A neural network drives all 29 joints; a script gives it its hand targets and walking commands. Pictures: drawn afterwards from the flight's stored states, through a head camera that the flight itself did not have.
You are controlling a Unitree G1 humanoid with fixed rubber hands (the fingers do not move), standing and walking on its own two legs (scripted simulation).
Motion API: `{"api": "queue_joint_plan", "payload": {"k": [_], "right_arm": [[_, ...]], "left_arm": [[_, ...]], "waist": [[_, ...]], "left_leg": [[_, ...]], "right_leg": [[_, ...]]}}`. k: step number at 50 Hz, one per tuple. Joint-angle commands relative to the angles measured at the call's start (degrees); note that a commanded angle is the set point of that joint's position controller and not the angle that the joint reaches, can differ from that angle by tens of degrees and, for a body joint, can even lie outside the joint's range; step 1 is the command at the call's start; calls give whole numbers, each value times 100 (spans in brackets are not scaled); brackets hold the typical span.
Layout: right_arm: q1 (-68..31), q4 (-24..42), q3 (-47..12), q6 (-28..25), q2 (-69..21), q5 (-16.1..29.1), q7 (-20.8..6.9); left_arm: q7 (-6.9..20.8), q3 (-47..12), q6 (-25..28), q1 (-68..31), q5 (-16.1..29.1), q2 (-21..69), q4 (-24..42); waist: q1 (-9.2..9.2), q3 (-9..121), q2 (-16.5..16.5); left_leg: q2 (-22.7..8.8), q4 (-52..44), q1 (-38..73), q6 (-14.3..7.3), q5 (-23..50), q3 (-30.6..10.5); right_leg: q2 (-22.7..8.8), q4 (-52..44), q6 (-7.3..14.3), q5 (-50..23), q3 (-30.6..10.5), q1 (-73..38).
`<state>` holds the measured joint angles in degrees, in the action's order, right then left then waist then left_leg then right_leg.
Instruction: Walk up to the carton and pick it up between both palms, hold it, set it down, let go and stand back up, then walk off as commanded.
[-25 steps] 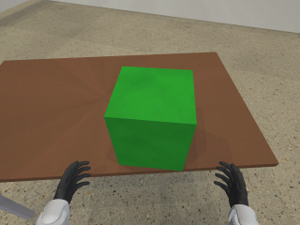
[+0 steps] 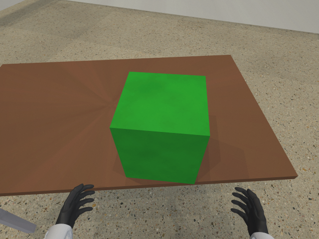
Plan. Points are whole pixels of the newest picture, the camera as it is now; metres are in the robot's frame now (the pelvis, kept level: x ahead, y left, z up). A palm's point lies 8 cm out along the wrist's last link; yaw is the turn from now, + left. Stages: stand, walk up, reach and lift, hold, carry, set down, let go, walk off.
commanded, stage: set down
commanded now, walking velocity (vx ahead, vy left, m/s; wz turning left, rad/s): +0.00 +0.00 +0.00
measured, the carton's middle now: (163, 130) +0.42 +0.01 +0.03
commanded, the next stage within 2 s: let go in 0.86 s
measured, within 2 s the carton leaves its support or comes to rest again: neither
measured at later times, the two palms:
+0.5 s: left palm (72, 229) +0.18 +0.24 -0.06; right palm (258, 237) +0.16 -0.21 -0.07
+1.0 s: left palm (76, 230) +0.18 +0.23 -0.07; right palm out of the picture +0.15 -0.22 -0.09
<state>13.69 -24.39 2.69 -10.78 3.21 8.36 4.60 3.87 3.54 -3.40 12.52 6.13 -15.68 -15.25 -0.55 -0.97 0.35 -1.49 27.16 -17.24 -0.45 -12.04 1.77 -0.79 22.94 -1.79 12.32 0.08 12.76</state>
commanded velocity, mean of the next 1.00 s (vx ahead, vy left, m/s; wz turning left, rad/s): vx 0.00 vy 0.00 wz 0.00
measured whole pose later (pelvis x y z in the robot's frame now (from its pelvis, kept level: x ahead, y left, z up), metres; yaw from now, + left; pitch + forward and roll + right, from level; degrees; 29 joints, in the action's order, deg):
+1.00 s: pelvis +0.01 -0.01 +0.00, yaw +0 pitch +3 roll -1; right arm 13.4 -39.3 4.3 -14.6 6.5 3.8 -0.7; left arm -0.3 1.6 -5.9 12.5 3.1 -13.4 -24.2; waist -0.5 -1.0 0.4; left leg -1.5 27.1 -16.6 -0.1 -13.1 1.8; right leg -0.8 24.3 -1.4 14.1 0.1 12.8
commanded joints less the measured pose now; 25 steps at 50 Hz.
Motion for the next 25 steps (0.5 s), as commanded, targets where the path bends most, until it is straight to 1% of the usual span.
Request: {"api": "queue_joint_plan", "payload": {"k": [1, 2, 3, 4, 5, 6, 7, 8, 9, 10, 11, 12, 13, 14, 15, 16, 17, 18, 19, 20, 21, 22, 23, 24, 25], "right_arm": [[-466, 309, 249, -228, 1238, -663, -319], [-370, 613, 205, -256, 1114, -638, -271], [-497, 487, 195, -246, 1120, -701, -275], [-305, 519, 219, -255, 1139, -669, -283], [-388, 499, 174, -231, 1096, -678, -297], [-350, 537, 85, -254, 1050, -647, -293], [-406, 213, 194, -225, 1201, -727, -341], [-323, 236, 191, -254, 1219, -713, -351], [-454, 117, 279, -258, 1316, -776, -387], [-428, 133, 286, -240, 1260, -766, -367], [-483, -7, 296, -246, 1277, -786, -403], [-536, 19, 237, -229, 1232, -833, -384], [-553, 315, 168, -243, 1088, -763, -355], [-628, -179, 295, -225, 1298, -878, -429], [-618, 61, 305, -317, 1333, -826, -459], [-643, -85, 337, -335, 1334, -851, -501], [-591, -71, 308, -359, 1269, -852, -449], [-592, -96, 271, -361, 1212, -858, -458], [-649, -63, 304, -398, 1333, -886, -500], [-649, 59, 198, -398, 1163, -872, -460], [-666, -335, 241, -390, 1267, -875, -488], [-622, -281, 200, -381, 1221, -879, -464], [-704, -352, 261, -378, 1293, -911, -490], [-654, -334, 255, -411, 1231, -911, -476], [-657, -578, 284, -387, 1351, -895, -488]], "left_arm": [[-260, -320, 58, -48, -128, -83, 20], [-235, -351, 77, 40, 10, -182, 123], [-236, -347, 56, -54, 20, -162, 21], [-276, -340, 83, 26, 19, -211, 231], [-276, -394, 79, -9, 57, -189, 169], [-272, -358, 109, -51, 64, -249, 137], [-322, -341, 86, -93, -1, -203, 81], [-315, -392, 102, 21, 5, -119, 111], [-364, -393, 104, -57, 6, -81, 151], [-332, -379, 60, -31, -46, -85, 54], [-366, -361, 28, -19, -102, -56, -88], [-324, -384, -38, -59, -121, -92, -289], [-315, -380, -9, -107, -34, -165, -156], [-365, -401, -88, -143, -164, -46, -382], [-414, -402, -5, -92, -101, -43, -69], [-455, -414, -24, -80, -175, -9, -75], [-412, -422, -30, -91, -105, -45, -200], [-409, -374, -8, -103, -109, -106, -199], [-458, -423, -10, -64, -103, -13, -105], [-398, -398, 18, -117, -46, -127, -232], [-409, -380, -26, -167, -205, -49, -388], [-369, -456, -29, -108, -111, -37, -442], [-413, -409, -10, -217, -159, -23, -287], [-403, -453, -15, -157, -121, -75, -349], [-414, -407, -41, -156, -188, -38, -386]], "waist": [[289, 563, 585], [230, 601, 312], [212, 677, 252], [204, 714, 282], [194, 792, 339], [224, 806, 222], [220, 776, 386], [168, 876, 364], [193, 757, 483], [149, 759, 394], [184, 648, 472], [133, 611, 329], [201, 653, 204], [191, 497, 396], [236, 823, 453], [240, 752, 565], [182, 839, 323], [189, 756, 357], [217, 892, 367], [190, 778, 163], [199, 737, 373], [124, 664, 287], [165, 700, 427], [156, 777, 290], [134, 657, 469]], "left_leg": [[-198, -852, 2263, 560, 785, 5], [-180, -833, 2074, 515, 752, 22], [-173, -832, 2094, 504, 699, 26], [-195, -829, 2139, 525, 817, 41], [-176, -799, 2234, 530, 867, 33], [-115, -754, 2062, 467, 857, 99], [-162, -756, 2165, 545, 1002, 82], [-204, -758, 2295, 571, 1036, 45], [-251, -784, 2181, 613, 1054, 18], [-239, -802, 2172, 594, 939, 21], [-231, -844, 2080, 573, 889, 9], [-166, -775, 2055, 535, 679, 57], [-105, -806, 1913, 456, 545, 130], [-171, -870, 1938, 525, 565, 73], [-284, -892, 1991, 576, 605, -40], [-305, -847, 2071, 614, 695, -85], [-196, -740, 2147, 574, 780, 52], [-165, -705, 2078, 564, 959, 88], [-236, -727, 2152, 569, 940, 21], [-157, -691, 2012, 502, 950, 84], [-120, -678, 2112, 531, 999, 147], [-162, -714, 1994, 526, 872, 98], [-188, -737, 2012, 559, 811, 77], [-148, -699, 2008, 528, 856, 104], [-194, -718, 2023, 584, 939, 75]], "right_leg": [[521, -676, 457, 318, 332, 211], [464, -681, 392, 101, 279, 59], [481, -679, 378, 171, 294, 43], [475, -647, 344, -61, 294, 8], [425, -659, 362, -19, 276, 73], [437, -618, 348, -74, 258, -54], [454, -611, 379, -50, 293, 57], [470, -599, 389, -177, 276, 26], [516, -545, 395, -89, 352, 68], [493, -576, 399, -38, 296, 6], [509, -579, 399, 15, 341, 70], [464, -574, 378, 68, 306, 51], [434, -597, 335, 92, 302, -34], [480, -557, 379, 218, 367, 133], [521, -473, 360, 19, 365, -17], [519, -500, 421, 57, 363, 84], [485, -537, 374, 14, 371, 125], [464, -560, 375, -49, 336, 113], [520, -474, 389, -70, 389, 164], [434, -544, 340, -170, 307, 107], [469, -525, 366, -86, 358, 149], [450, -533, 357, -53, 296, 180], [475, -488, 395, -9, 361, 113], [468, -484, 350, -89, 361, 76], [489, -465, 376, -80, 334, 101]]}}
